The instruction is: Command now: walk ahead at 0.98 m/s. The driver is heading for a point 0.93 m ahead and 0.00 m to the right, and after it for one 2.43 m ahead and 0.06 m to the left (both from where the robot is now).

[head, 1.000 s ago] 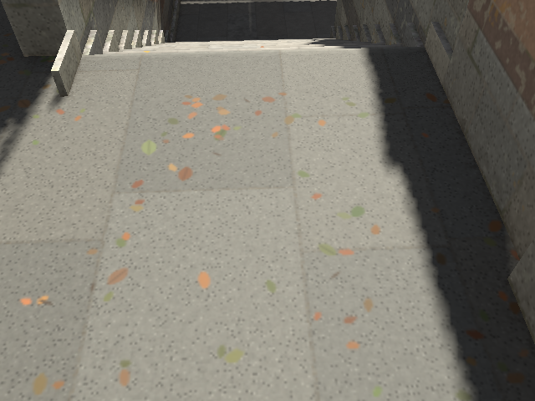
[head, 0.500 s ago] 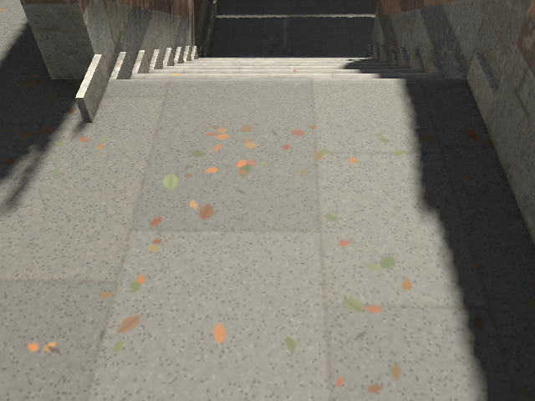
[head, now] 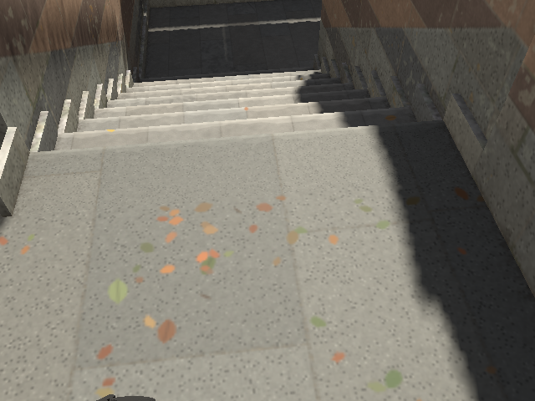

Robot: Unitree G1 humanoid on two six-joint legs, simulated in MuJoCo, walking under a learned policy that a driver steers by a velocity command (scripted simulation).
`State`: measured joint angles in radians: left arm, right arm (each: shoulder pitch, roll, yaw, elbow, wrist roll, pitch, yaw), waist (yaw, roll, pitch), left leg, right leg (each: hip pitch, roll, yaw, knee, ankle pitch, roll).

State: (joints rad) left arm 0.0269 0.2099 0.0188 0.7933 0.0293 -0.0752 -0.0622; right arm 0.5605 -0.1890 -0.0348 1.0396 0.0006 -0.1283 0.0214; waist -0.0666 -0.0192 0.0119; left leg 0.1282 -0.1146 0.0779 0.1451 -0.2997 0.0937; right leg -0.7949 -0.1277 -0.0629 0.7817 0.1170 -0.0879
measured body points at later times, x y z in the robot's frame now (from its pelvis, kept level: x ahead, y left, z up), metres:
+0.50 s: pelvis +0.49 -0.01 +0.00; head +0.52 +0.00 +0.44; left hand +0.37 +0.23 -0.14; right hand +0.73 -0.21 -0.08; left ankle +0.73 +0.13 -0.68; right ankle +0.32 -0.08 -0.73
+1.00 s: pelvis +0.95 +0.02 -0.01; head +0.97 +0.03 +0.44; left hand +1.16 +0.24 -0.11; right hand +0.90 -0.24 -0.15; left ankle +0.78 +0.09 -0.73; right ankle +1.14 -0.07 -0.72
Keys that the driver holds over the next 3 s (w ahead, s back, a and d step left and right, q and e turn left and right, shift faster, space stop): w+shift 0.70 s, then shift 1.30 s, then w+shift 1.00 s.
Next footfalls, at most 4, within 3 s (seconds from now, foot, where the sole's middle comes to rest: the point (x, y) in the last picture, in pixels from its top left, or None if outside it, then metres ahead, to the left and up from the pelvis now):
0.14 right None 0.36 -0.08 -0.77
0.60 left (228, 288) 0.82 0.09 -0.77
1.00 right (276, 189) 1.18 -0.07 -0.77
1.26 left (200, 211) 1.10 0.18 -0.77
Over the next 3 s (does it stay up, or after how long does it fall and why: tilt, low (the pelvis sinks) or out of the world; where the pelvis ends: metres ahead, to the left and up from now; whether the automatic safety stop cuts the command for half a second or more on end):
stays up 1.59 0.05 -0.19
